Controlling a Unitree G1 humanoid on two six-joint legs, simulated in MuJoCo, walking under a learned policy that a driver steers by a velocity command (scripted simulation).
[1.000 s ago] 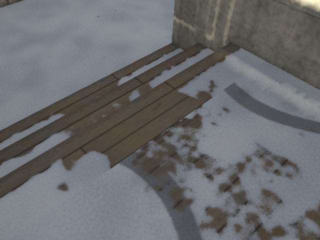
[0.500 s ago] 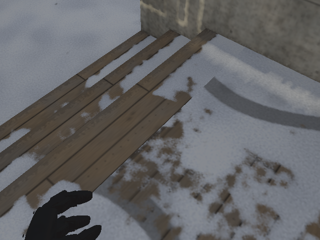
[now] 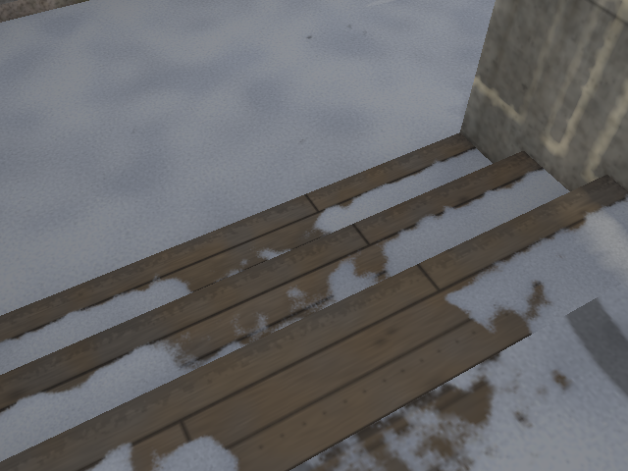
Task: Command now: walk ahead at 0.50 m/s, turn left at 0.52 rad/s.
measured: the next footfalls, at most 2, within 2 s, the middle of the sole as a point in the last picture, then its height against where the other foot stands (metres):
left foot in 0.08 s outside the picture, level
right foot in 0.56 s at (361, 446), level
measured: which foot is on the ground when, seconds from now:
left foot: up 0.00-0.06, down 0.08-0.58, up 0.60-0.98, down 1.00-1.00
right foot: down 0.00-0.08, up 0.10-0.54, down 0.56-1.00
